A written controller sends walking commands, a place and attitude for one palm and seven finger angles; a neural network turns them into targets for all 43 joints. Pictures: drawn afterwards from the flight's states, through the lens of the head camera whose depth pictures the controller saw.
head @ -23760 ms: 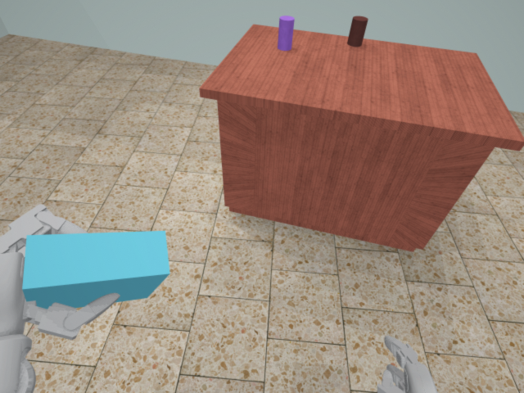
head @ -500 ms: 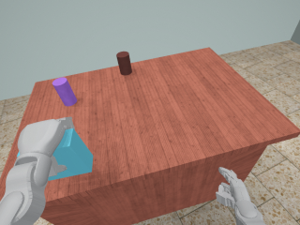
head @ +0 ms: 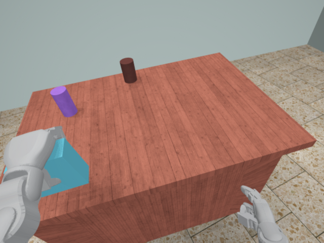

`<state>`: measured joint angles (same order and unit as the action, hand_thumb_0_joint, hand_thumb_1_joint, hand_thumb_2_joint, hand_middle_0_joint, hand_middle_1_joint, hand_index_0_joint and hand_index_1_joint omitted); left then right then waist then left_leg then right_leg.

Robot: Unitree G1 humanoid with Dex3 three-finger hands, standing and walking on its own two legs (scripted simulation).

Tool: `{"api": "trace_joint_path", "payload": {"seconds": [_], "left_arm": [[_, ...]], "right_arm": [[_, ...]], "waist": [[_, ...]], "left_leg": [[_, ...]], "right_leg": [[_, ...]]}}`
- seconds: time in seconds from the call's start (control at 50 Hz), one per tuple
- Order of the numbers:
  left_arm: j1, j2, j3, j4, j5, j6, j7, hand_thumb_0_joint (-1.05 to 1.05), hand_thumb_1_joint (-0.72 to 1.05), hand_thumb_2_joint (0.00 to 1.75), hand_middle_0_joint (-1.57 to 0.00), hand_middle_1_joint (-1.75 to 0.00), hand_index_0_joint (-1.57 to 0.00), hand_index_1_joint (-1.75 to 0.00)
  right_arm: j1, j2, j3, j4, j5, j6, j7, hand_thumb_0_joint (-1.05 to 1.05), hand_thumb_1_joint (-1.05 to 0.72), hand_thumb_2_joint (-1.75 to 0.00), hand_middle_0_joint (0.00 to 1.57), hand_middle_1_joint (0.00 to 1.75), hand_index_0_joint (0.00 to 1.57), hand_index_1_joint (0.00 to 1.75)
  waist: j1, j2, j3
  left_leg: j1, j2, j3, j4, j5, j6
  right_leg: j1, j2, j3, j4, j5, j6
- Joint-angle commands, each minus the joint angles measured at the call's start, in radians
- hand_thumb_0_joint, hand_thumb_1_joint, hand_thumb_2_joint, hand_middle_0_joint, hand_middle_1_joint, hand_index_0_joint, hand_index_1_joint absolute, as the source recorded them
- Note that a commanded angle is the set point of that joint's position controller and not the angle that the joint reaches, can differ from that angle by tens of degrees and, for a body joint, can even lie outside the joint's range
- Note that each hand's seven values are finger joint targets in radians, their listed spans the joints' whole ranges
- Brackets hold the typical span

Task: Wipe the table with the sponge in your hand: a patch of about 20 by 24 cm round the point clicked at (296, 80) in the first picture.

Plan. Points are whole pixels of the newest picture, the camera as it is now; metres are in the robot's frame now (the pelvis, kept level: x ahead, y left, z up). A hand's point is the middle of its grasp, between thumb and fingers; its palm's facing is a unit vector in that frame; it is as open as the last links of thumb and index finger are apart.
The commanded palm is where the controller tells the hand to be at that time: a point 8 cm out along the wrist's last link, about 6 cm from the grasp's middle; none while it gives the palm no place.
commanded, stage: move the sponge above the wiping area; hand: left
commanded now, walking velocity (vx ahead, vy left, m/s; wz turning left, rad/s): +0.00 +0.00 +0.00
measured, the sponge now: (57, 173) +0.22 +0.31 +0.07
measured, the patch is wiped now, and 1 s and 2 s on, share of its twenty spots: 0.00 0.00 0.00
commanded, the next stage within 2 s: none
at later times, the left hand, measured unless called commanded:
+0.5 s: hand (46, 162) +0.23 +0.32 +0.11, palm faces +0.04 -0.08 -1.00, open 9.6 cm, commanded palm +0.20 +0.31 +0.17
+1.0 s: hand (52, 164) +0.24 +0.33 +0.09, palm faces -0.04 -0.10 -0.99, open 9.6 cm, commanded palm +0.21 +0.32 +0.16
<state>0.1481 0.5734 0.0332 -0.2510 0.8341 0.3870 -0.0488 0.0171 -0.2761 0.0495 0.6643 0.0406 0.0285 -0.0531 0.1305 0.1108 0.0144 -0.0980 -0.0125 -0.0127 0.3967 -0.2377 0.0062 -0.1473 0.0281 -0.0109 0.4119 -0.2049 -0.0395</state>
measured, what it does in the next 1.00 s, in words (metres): stands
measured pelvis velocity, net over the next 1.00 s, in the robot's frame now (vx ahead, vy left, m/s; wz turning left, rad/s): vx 0.01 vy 0.02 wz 0.01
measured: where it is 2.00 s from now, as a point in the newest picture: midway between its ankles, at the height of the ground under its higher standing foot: outside the picture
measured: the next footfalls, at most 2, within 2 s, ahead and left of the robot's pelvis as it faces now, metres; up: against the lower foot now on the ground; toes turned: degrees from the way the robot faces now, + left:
none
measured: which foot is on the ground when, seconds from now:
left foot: down 0.00-1.00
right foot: down 0.00-1.00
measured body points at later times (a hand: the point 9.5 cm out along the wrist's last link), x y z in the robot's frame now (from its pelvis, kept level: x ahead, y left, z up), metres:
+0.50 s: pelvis +0.00 +0.02 +0.00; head -0.01 -0.03 +0.45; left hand +0.22 +0.32 +0.16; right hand +0.25 -0.18 -0.08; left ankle -0.01 +0.12 -0.74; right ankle +0.02 -0.10 -0.74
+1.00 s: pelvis +0.01 +0.02 +0.00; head +0.01 -0.02 +0.45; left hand +0.24 +0.33 +0.14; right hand +0.25 -0.18 -0.09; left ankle -0.01 +0.12 -0.74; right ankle +0.02 -0.10 -0.74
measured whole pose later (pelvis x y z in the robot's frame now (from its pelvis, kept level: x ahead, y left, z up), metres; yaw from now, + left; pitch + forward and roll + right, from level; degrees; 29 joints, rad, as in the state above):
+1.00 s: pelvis +0.01 +0.02 +0.00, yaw +1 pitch -2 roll +0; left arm 0.09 0.51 -0.03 -0.09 0.88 0.37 -0.04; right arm 0.02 -0.27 0.04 0.68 0.04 0.03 -0.06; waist 0.12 0.10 0.01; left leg -0.11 -0.04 -0.02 0.37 -0.23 0.04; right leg -0.15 0.00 -0.01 0.37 -0.19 -0.01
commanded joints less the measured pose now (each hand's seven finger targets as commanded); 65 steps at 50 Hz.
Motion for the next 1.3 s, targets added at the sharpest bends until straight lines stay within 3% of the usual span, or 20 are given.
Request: {"api": "trace_joint_path", "payload": {"seconds": [0.0, 0.14, 0.22, 0.24, 0.32, 0.34, 0.44, 0.54, 0.62, 0.64, 0.72, 0.84, 0.92, 1.0, 1.02, 1.1, 1.12, 1.14, 1.22, 1.28], "left_arm": [[-0.246, 0.200, 0.104, -0.129, 0.026, 0.013, 0.031, 0.00, 0.10, 1.30, -1.20, -1.60, -1.20, -1.60], [-0.300, 0.261, 0.149, -0.169, 0.060, -0.061, 0.030, 0.00, 0.10, 1.30, -1.20, -1.60, -1.20, -1.60], [-0.296, 0.310, 0.225, -0.138, 0.063, -0.102, 0.069, 0.00, 0.10, 1.30, -1.20, -1.60, -1.20, -1.60], [-0.282, 0.261, 0.192, -0.125, 0.055, -0.101, 0.077, 0.00, 0.10, 1.30, -1.20, -1.60, -1.20, -1.60], [-0.256, 0.262, 0.206, -0.095, 0.050, -0.066, 0.097, 0.00, 0.10, 1.30, -1.20, -1.60, -1.20, -1.60], [-0.251, 0.190, 0.136, -0.094, 0.042, -0.050, 0.089, 0.00, 0.10, 1.30, -1.20, -1.60, -1.20, -1.60], [-0.289, 0.149, 0.057, -0.076, 0.050, -0.003, 0.051, 0.00, 0.10, 1.30, -1.20, -1.60, -1.20, -1.60], [-0.362, 0.186, 0.072, -0.117, 0.087, -0.049, 0.044, 0.00, 0.10, 1.30, -1.20, -1.60, -1.20, -1.60], [-0.361, 0.281, 0.176, -0.089, 0.104, -0.089, 0.082, 0.00, 0.10, 1.30, -1.20, -1.60, -1.20, -1.60], [-0.394, 0.215, 0.120, -0.089, 0.109, -0.090, 0.088, 0.00, 0.10, 1.30, -1.20, -1.60, -1.20, -1.60], [-0.327, 0.248, 0.177, -0.047, 0.091, -0.069, 0.117, 0.00, 0.10, 1.30, -1.20, -1.60, -1.20, -1.60], [-0.287, 0.145, 0.066, -0.031, 0.072, -0.007, 0.072, 0.00, 0.10, 1.30, -1.20, -1.60, -1.20, -1.60], [-0.277, 0.202, 0.107, -0.054, 0.075, -0.021, 0.049, 0.00, 0.10, 1.30, -1.20, -1.60, -1.20, -1.60], [-0.316, 0.178, 0.083, -0.068, 0.093, -0.087, 0.060, 0.00, 0.10, 1.30, -1.20, -1.60, -1.20, -1.60], [-0.315, 0.242, 0.147, -0.094, 0.097, -0.099, 0.075, 0.00, 0.10, 1.30, -1.20, -1.60, -1.20, -1.60], [-0.296, 0.227, 0.162, -0.031, 0.107, -0.125, 0.116, 0.00, 0.10, 1.30, -1.20, -1.60, -1.20, -1.60], [-0.293, 0.282, 0.217, -0.020, 0.104, -0.113, 0.127, 0.00, 0.10, 1.30, -1.20, -1.60, -1.20, -1.60], [-0.320, 0.228, 0.168, -0.008, 0.102, -0.107, 0.129, 0.00, 0.10, 1.30, -1.20, -1.60, -1.20, -1.60], [-0.253, 0.249, 0.193, 0.002, 0.081, -0.077, 0.126, 0.00, 0.10, 1.30, -1.20, -1.60, -1.20, -1.60], [-0.196, 0.195, 0.138, 0.008, 0.060, -0.069, 0.096, 0.00, 0.10, 1.30, -1.20, -1.60, -1.20, -1.60]], "right_arm": [[-0.222, -0.091, -0.031, -0.177, 0.005, -0.059, -0.018, 0.00, -0.90, -0.90, 0.20, 0.30, 0.20, 0.30], [-0.208, -0.081, -0.030, -0.183, -0.011, -0.087, -0.038, 0.00, -0.90, -0.90, 0.20, 0.30, 0.20, 0.30], [-0.219, -0.081, -0.030, -0.161, -0.010, -0.088, -0.035, 0.00, -0.90, -0.90, 0.20, 0.30, 0.20, 0.30], [-0.193, -0.077, -0.036, -0.161, -0.012, -0.088, -0.034, 0.00, -0.90, -0.90, 0.20, 0.30, 0.20, 0.30], [-0.227, -0.084, -0.037, -0.152, -0.002, -0.084, -0.021, 0.00, -0.90, -0.90, 0.20, 0.30, 0.20, 0.30], [-0.215, -0.083, -0.038, -0.159, -0.004, -0.081, -0.019, 0.00, -0.90, -0.90, 0.20, 0.30, 0.20, 0.30], [-0.225, -0.088, -0.034, -0.171, 0.002, -0.073, -0.021, 0.00, -0.90, -0.90, 0.20, 0.30, 0.20, 0.30], [-0.210, -0.081, -0.031, -0.171, -0.007, -0.078, -0.028, 0.00, -0.90, -0.90, 0.20, 0.30, 0.20, 0.30], [-0.206, -0.086, -0.034, -0.146, -0.011, -0.072, -0.029, 0.00, -0.90, -0.90, 0.20, 0.30, 0.20, 0.30], [-0.197, -0.075, -0.032, -0.151, -0.012, -0.073, -0.029, 0.00, -0.90, -0.90, 0.20, 0.30, 0.20, 0.30], [-0.207, -0.082, -0.039, -0.137, -0.007, -0.067, -0.021, 0.00, -0.90, -0.90, 0.20, 0.30, 0.20, 0.30], [-0.206, -0.091, -0.040, -0.153, -0.001, -0.055, -0.010, 0.00, -0.90, -0.90, 0.20, 0.30, 0.20, 0.30], [-0.216, -0.094, -0.037, -0.160, 0.001, -0.049, -0.012, 0.00, -0.90, -0.90, 0.20, 0.30, 0.20, 0.30], [-0.163, -0.087, -0.049, -0.155, -0.010, -0.056, -0.017, 0.00, -0.90, -0.90, 0.20, 0.30, 0.20, 0.30], [-0.184, -0.089, -0.044, -0.153, -0.010, -0.062, -0.020, 0.00, -0.90, -0.90, 0.20, 0.30, 0.20, 0.30], [-0.145, -0.088, -0.057, -0.134, -0.015, -0.058, -0.023, 0.00, -0.90, -0.90, 0.20, 0.30, 0.20, 0.30], [-0.169, -0.093, -0.052, -0.130, -0.011, -0.058, -0.023, 0.00, -0.90, -0.90, 0.20, 0.30, 0.20, 0.30], [-0.159, -0.088, -0.051, -0.134, -0.009, -0.057, -0.024, 0.00, -0.90, -0.90, 0.20, 0.30, 0.20, 0.30], [-0.185, -0.098, -0.054, -0.132, -0.002, -0.052, -0.018, 0.00, -0.90, -0.90, 0.20, 0.30, 0.20, 0.30], [-0.162, -0.102, -0.061, -0.140, -0.002, -0.053, -0.015, 0.00, -0.90, -0.90, 0.20, 0.30, 0.20, 0.30]], "waist": [[-0.016, -0.054, -0.141], [-0.002, -0.070, -0.249], [0.013, -0.027, -0.204], [0.008, -0.017, -0.210], [0.016, 0.007, -0.169], [0.006, 0.013, -0.182], [-0.013, -0.056, -0.161], [-0.008, -0.054, -0.229], [0.005, -0.022, -0.219], [0.000, -0.010, -0.233], [0.015, 0.018, -0.214], [-0.011, -0.038, -0.203], [-0.009, -0.058, -0.210], [-0.014, -0.055, -0.232], [-0.002, -0.028, -0.236], [-0.001, -0.027, -0.242], [0.007, -0.027, -0.214], [-0.004, -0.031, -0.229], [0.003, 0.010, -0.232], [-0.013, -0.028, -0.227]], "left_leg": [[-0.034, -0.019, -0.056, -0.043, 0.203, 0.031], [0.003, -0.024, -0.051, -0.027, 0.230, 0.043], [0.006, -0.023, -0.070, -0.041, 0.230, 0.032], [-0.004, -0.018, -0.058, -0.043, 0.240, 0.033], [-0.014, -0.016, -0.071, -0.055, 0.239, 0.021], [-0.022, -0.012, -0.055, -0.057, 0.243, 0.023], [-0.034, -0.010, -0.063, -0.073, 0.195, 0.027], [0.000, -0.011, -0.073, -0.071, 0.221, 0.032], [0.001, -0.010, -0.089, -0.079, 0.233, 0.024], [0.005, -0.010, -0.075, -0.075, 0.255, 0.024], [0.005, -0.012, -0.080, -0.076, 0.281, 0.015], [-0.006, -0.006, -0.067, -0.068, 0.313, 0.017], [-0.005, -0.008, -0.080, -0.067, 0.296, 0.022], [0.020, -0.003, -0.081, -0.053, 0.339, 0.022], [0.026, -0.004, -0.090, -0.055, 0.326, 0.025], [0.017, -0.006, -0.075, -0.046, 0.370, 0.016], [0.010, -0.011, -0.082, -0.052, 0.333, 0.020], [0.002, -0.011, -0.062, -0.048, 0.338, 0.022], [0.009, -0.017, -0.066, -0.045, 0.358, 0.017], [-0.001, -0.013, -0.062, -0.036, 0.370, 0.020]], "right_leg": [[0.060, -0.033, 0.102, -0.074, 0.098, -0.022], [0.118, -0.028, 0.093, -0.053, 0.119, -0.027], [0.091, -0.014, 0.130, -0.074, 0.103, -0.045], [0.105, -0.023, 0.087, -0.065, 0.116, -0.038], [0.083, -0.016, 0.117, -0.073, 0.107, -0.048], [0.098, -0.026, 0.072, -0.063, 0.122, -0.039], [0.076, -0.024, 0.063, -0.069, 0.082, -0.032], [0.101, -0.017, 0.059, -0.058, 0.098, -0.036], [0.106, -0.004, 0.101, -0.071, 0.098, -0.050], [0.110, -0.010, 0.063, -0.063, 0.117, -0.046], [0.111, -0.007, 0.100, -0.074, 0.140, -0.055], [0.108, -0.019, 0.052, -0.065, 0.192, -0.042], [0.110, -0.013, 0.084, -0.061, 0.180, -0.044], [0.099, -0.019, 0.055, -0.059, 0.199, -0.035], [0.104, -0.006, 0.088, -0.060, 0.188, -0.048], [0.111, -0.018, 0.069, -0.058, 0.235, -0.043], [0.104, -0.007, 0.102, -0.068, 0.208, -0.054], [0.111, -0.017, 0.067, -0.061, 0.222, -0.047], [0.122, -0.016, 0.096, -0.059, 0.255, -0.051], [0.124, -0.027, 0.063, -0.053, 0.280, -0.036]]}}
